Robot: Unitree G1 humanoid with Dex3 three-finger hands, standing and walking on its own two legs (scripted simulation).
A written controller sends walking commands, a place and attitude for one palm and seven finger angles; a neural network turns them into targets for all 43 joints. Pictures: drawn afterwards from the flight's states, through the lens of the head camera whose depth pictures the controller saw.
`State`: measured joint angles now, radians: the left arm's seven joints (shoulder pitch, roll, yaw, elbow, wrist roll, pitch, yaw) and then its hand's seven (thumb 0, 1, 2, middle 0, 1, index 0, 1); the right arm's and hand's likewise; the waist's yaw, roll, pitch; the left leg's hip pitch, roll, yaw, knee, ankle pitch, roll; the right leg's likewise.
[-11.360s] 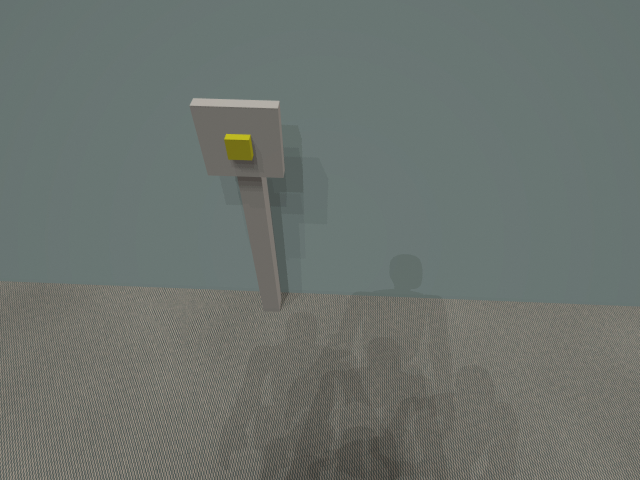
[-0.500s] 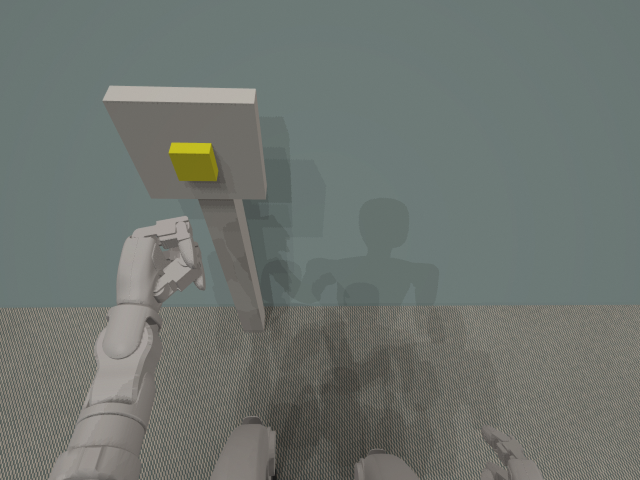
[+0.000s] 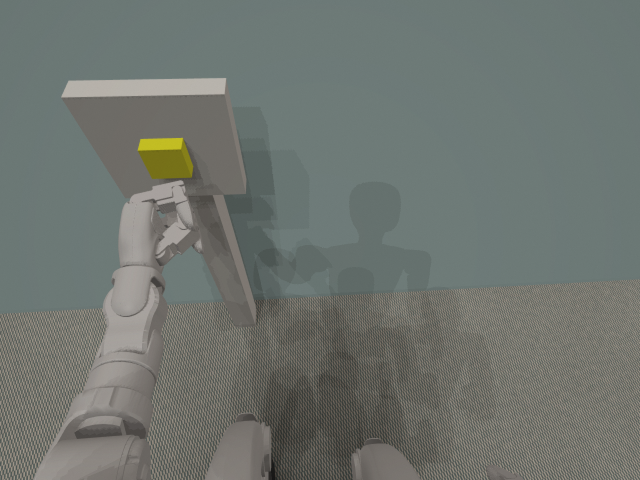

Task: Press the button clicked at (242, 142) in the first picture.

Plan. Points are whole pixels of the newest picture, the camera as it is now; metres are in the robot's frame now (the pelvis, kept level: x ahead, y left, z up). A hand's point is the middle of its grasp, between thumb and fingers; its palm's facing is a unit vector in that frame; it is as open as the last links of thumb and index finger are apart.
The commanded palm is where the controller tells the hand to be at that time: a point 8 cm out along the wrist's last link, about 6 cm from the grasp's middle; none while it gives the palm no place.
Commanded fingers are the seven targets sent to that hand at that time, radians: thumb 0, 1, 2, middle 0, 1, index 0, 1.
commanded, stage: aim a knuckle at the button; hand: left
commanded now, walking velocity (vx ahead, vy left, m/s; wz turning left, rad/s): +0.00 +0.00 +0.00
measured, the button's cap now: (167, 157) +0.51 +0.20 +0.08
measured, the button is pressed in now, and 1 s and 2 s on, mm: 0 0 7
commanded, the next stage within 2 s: press the button with the knuckle in 0.48 s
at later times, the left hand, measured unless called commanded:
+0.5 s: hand (191, 240) +0.40 +0.16 +0.05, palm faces +0.06 -1.00 -0.02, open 3.1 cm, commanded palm +0.37 +0.21 +0.05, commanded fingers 0.00 0.90 0.90 -1.30 -1.50 -1.30 -1.50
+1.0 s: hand (194, 212) +0.44 +0.16 +0.05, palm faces +0.08 -1.00 -0.03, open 3.1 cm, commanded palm +0.41 +0.21 +0.05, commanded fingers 0.00 0.90 0.90 -1.30 -1.50 -1.30 -1.50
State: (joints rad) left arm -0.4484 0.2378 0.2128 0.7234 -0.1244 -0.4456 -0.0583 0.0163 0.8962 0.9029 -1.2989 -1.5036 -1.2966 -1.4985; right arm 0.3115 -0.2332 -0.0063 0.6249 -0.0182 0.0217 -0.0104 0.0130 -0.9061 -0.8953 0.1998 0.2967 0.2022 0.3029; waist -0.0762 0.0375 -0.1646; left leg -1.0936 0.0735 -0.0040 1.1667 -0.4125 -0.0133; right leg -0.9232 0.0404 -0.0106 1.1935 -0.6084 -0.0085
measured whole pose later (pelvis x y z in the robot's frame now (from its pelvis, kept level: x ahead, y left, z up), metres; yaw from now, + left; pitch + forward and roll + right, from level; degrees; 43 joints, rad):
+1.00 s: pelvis +0.00 +0.00 +0.00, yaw +0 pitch +20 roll -2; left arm -0.59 0.27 0.24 0.90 -0.11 -0.47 -0.06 0.02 0.90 0.90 -1.30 -1.50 -1.30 -1.50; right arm 0.31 -0.24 0.00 0.64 -0.02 0.05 -0.02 0.01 -0.91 -0.90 0.20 0.30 0.20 0.30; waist -0.09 0.03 -0.16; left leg -1.11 0.07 -0.02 1.17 -0.41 -0.01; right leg -0.94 0.04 -0.02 1.19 -0.61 -0.01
